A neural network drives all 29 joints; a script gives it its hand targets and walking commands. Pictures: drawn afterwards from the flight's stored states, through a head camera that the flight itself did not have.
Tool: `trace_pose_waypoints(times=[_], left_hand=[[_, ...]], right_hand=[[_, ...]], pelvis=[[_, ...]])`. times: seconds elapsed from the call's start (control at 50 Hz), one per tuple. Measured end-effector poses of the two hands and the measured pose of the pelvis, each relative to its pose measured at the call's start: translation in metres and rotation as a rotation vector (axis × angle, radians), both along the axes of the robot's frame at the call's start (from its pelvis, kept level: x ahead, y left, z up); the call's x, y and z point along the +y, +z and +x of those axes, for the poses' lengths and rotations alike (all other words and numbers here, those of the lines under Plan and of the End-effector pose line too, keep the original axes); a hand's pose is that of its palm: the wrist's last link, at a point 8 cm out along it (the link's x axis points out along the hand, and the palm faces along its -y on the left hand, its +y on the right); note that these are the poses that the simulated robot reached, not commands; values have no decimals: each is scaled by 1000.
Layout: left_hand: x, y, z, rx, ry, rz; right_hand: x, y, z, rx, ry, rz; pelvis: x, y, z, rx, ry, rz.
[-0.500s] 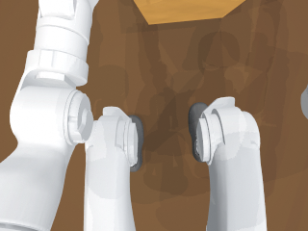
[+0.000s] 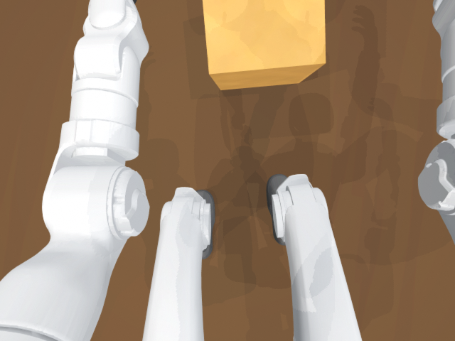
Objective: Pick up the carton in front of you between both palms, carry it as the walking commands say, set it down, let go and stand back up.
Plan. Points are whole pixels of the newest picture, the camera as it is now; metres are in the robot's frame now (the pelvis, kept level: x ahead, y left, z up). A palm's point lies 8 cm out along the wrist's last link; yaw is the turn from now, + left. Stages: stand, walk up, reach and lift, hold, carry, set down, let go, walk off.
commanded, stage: set down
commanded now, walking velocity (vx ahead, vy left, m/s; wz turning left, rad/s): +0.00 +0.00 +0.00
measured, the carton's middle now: (259, 32) +0.59 -0.09 -0.40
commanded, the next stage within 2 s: let go in 0.32 s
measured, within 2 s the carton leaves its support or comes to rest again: neither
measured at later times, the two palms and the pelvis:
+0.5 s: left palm out of the picture +0.55 +0.10 +0.03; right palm out of the picture +0.52 -0.30 +0.03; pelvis +0.03 -0.01 +0.14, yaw -2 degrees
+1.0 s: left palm out of the picture +0.38 +0.19 +0.13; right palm out of the picture +0.34 -0.26 +0.13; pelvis +0.08 +0.00 +0.22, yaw -4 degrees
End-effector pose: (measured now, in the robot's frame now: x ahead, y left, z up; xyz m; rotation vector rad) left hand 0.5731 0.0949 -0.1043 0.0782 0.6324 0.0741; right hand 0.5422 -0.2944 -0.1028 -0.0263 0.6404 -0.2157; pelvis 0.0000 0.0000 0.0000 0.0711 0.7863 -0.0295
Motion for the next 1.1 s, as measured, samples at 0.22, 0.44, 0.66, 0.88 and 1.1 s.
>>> trace_pose_waypoints(times=[0.22,0.44,0.66,0.88,1.1], left_hand=[[1,72,-1,-1,-6,-1],[4,122,-13,19,-29,33],[30,158,-81,99,-86,119],[65,210,-147,110,-100,106],[111,255,-230,142,-98,97]], right_hand=[[-4,75,1,-3,6,10],[-4,124,-10,27,27,-18],[-2,158,-80,120,73,-82],[18,209,-151,127,91,-76],[47,254,-235,147,95,-68]], pelvis=[[-2,66,9,9,-13,-4],[-5,122,20,-10,-17,-14],[-10,174,49,-101,-22,-31],[-6,207,71,-242,-25,-52],[8,237,88,-488,-28,-83]])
